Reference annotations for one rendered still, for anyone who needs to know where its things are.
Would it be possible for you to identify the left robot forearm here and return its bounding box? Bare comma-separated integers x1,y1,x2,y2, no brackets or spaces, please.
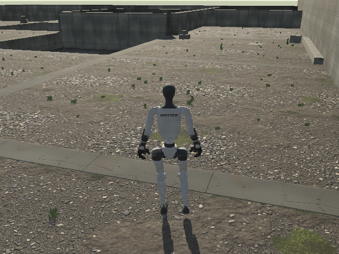
139,128,149,150

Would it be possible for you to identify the robot head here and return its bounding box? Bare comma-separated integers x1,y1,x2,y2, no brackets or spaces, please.
160,83,178,108

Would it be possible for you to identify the robot right hand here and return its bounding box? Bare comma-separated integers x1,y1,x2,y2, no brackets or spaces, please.
190,146,202,157

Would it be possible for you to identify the right robot thigh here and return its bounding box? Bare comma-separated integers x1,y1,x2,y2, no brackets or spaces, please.
177,147,188,181

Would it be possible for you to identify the robot right upper arm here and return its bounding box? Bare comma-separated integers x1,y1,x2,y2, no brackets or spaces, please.
180,106,195,135

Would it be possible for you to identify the right robot forearm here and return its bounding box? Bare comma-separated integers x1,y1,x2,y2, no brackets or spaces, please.
190,127,201,148

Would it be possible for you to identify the robot left upper arm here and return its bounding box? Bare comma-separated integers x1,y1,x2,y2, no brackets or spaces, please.
144,106,158,136

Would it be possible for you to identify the robot left hand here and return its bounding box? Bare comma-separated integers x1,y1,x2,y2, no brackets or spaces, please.
137,148,150,159

